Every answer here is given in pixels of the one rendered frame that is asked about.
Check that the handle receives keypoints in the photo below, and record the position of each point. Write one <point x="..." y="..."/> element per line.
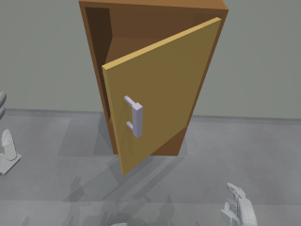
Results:
<point x="137" y="117"/>

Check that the robot left hand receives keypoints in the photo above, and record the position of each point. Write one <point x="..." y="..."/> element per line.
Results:
<point x="9" y="158"/>

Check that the robot right hand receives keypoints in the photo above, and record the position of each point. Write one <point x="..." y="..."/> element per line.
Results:
<point x="242" y="212"/>

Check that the cupboard door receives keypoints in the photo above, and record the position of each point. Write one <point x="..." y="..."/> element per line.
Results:
<point x="164" y="78"/>

